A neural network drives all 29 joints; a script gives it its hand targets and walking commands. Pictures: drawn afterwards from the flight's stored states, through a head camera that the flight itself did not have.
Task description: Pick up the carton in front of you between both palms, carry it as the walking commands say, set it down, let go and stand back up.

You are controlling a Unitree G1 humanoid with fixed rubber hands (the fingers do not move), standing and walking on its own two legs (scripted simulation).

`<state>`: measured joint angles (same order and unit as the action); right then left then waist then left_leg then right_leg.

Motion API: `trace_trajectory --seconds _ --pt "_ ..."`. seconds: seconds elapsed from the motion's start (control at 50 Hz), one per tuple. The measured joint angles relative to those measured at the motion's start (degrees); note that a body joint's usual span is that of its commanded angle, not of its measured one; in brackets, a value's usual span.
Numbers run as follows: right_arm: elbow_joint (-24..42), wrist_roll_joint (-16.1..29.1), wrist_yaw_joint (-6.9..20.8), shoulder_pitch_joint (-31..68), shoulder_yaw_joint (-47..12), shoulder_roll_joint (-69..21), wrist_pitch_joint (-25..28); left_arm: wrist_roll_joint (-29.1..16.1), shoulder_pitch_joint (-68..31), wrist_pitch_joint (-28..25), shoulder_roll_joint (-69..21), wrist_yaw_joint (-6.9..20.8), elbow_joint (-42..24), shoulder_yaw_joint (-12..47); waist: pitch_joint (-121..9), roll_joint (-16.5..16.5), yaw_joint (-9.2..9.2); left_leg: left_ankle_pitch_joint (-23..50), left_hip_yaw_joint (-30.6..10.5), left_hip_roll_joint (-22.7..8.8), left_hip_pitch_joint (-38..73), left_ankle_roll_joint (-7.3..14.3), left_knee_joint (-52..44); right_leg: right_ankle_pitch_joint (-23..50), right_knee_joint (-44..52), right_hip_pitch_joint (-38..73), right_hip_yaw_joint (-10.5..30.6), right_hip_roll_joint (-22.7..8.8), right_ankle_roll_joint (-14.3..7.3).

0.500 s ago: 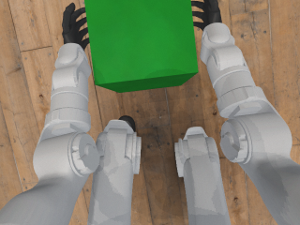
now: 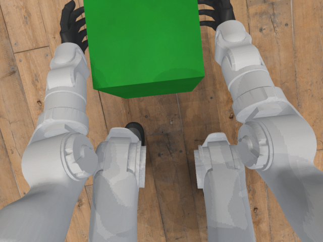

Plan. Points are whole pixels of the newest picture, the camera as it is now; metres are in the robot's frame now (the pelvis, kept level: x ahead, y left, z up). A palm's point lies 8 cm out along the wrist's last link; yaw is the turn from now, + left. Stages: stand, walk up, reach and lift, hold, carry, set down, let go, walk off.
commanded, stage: set down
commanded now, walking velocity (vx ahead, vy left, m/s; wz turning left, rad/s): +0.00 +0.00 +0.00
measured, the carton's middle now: (150, 50) +0.49 +0.09 -0.25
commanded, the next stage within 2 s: let go in 1.72 s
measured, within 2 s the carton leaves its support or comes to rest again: rests again in 0.50 s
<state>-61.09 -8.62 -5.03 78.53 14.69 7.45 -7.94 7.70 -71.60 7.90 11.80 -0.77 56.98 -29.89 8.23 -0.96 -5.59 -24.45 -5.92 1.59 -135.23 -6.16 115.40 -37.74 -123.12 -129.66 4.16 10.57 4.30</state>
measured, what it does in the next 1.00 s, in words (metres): stands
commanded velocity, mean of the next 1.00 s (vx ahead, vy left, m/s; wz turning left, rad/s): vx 0.00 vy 0.00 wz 0.00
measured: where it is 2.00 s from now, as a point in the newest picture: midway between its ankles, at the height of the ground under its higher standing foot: (171, 172)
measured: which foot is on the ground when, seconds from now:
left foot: down 0.00-1.00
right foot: down 0.00-1.00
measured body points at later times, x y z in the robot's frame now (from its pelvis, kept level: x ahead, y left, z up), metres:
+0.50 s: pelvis -0.01 +0.00 -0.01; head +0.36 +0.00 +0.25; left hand +0.48 +0.25 -0.20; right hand +0.54 -0.08 -0.20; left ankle +0.14 +0.15 -0.36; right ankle +0.08 -0.12 -0.36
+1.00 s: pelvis +0.00 +0.01 +0.03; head +0.33 +0.04 +0.33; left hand +0.48 +0.27 -0.11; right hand +0.56 -0.10 -0.10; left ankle +0.14 +0.15 -0.36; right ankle +0.08 -0.12 -0.36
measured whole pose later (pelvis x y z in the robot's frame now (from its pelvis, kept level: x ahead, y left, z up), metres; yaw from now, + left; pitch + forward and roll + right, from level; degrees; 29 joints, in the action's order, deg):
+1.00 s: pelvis +0.00 +0.01 +0.03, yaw +0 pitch +42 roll +0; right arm -52.7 5.5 -5.8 70.7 5.3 18.1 -7.8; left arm -9.3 -63.2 3.9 14.8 -6.4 49.5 -15.0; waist 6.7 -2.0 -6.0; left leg -24.4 -3.0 0.3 -128.1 -2.8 110.9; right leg -37.1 -117.6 -122.1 3.0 3.7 3.2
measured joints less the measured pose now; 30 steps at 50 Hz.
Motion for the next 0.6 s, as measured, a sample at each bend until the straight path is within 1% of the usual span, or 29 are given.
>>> trace_trajectory --seconds 0.16,0.32,0.4,0.44,0.48,0.54,0.6 --pt "-0.64 -2.08 2.26 0.88 1.45 0.41 0.87 -0.05 -0.91 -0.79 0.63 1.45 1.62 -0.69 0.92 0.78 0.06 0.23 0.70 -0.07 -0.02 0.52 0.48 0.18 -0.59 -0.05 0.09 -1.01 -0.11" --pt "-1.24 -3.32 3.29 2.05 1.71 0.94 1.56 -0.03 -2.25 -2.02 1.22 2.31 3.43 -1.08 2.59 1.19 0.06 0.35 0.99 -0.15 0.47 0.60 1.07 0.41 -1.30 0.23 -0.04 -1.72 -0.35" --pt "-1.88 -2.60 3.37 2.64 0.19 1.97 2.65 -0.28 -3.24 -4.04 1.43 1.89 5.22 -1.42 3.78 1.26 -0.12 0.29 1.10 -0.27 0.93 0.48 1.38 0.48 -1.63 0.55 -0.06 -1.93 -0.33" --pt "-3.00 -0.97 3.02 2.85 -2.15 3.16 3.34 -1.15 -3.60 -5.69 1.89 1.36 7.22 -0.68 4.49 1.27 -0.11 0.27 1.30 -0.38 1.15 0.53 1.48 0.49 -1.78 0.71 0.03 -2.10 -0.30" --pt "-4.03 1.76 1.83 2.40 -5.04 5.01 3.95 -3.41 -3.67 -7.23 2.73 0.02 10.09 1.46 5.21 1.36 -0.06 0.27 1.62 -0.53 1.27 0.70 1.45 0.47 -1.83 0.80 0.16 -2.39 -0.25" --pt "-4.01 7.50 0.39 0.85 -9.36 8.74 5.00 -8.63 -3.08 -9.48 4.78 -1.90 12.65 5.33 6.39 1.54 -0.07 0.30 2.16 -0.96 1.27 1.27 1.36 0.54 -1.71 0.79 0.24 -3.03 -0.22" --pt "-2.36 12.95 0.20 -0.58 -13.58 12.12 5.61 -14.07 -2.27 -11.08 7.10 -2.58 12.73 9.47 7.55 1.33 -0.11 0.26 2.78 -1.68 1.13 1.97 1.58 0.68 -1.83 0.53 0.16 -3.78 -0.36"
